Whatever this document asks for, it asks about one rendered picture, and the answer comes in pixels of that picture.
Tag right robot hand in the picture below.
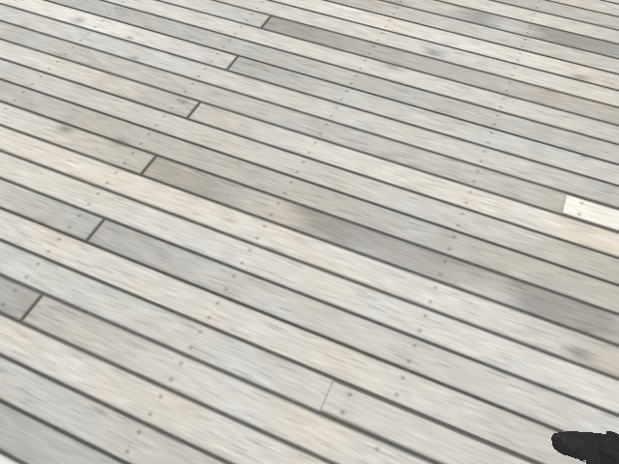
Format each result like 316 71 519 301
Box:
551 431 619 464

